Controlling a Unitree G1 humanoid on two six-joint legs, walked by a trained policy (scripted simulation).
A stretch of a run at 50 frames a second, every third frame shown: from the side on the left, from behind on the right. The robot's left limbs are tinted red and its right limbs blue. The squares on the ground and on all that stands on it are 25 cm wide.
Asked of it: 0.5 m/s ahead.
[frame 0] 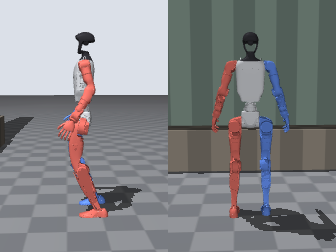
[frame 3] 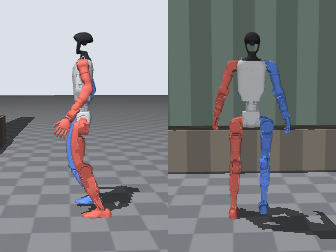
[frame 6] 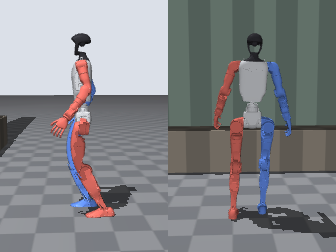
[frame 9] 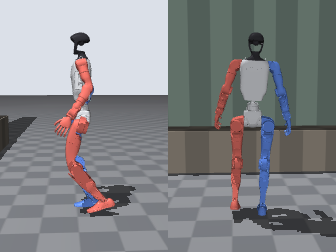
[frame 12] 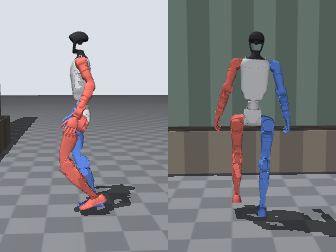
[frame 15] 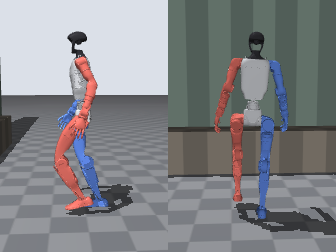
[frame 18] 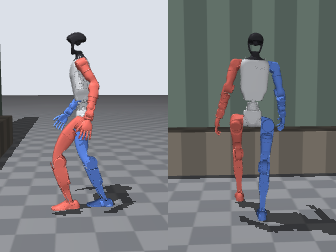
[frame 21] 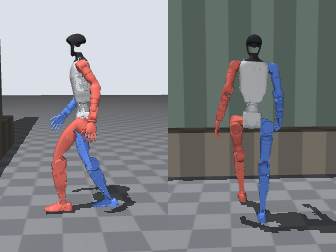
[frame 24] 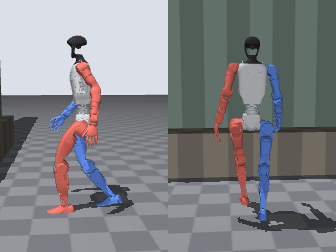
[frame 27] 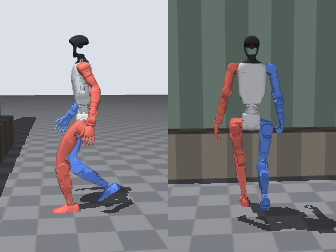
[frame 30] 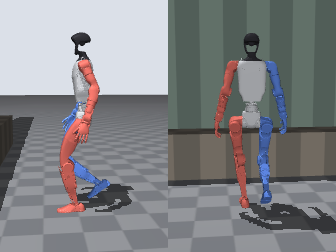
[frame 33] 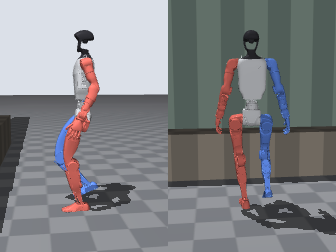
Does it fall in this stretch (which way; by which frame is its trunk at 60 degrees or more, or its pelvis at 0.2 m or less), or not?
no
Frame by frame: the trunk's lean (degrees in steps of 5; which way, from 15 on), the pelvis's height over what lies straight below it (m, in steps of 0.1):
0: 0, 0.8
3: 0, 0.8
6: 0, 0.8
9: 5, 0.8
12: 5, 0.8
15: 5, 0.8
18: 5, 0.8
21: 5, 0.8
24: 5, 0.7
27: 5, 0.7
30: 0, 0.8
33: 0, 0.8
